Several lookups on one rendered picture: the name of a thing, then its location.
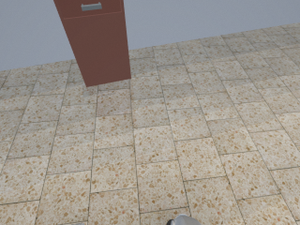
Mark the cabinet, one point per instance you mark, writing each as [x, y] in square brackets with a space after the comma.
[100, 45]

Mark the handle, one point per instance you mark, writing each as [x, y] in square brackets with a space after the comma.
[91, 7]

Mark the robot right thigh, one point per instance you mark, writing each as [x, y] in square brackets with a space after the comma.
[185, 220]

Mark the drawer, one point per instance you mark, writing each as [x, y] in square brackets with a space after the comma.
[73, 8]

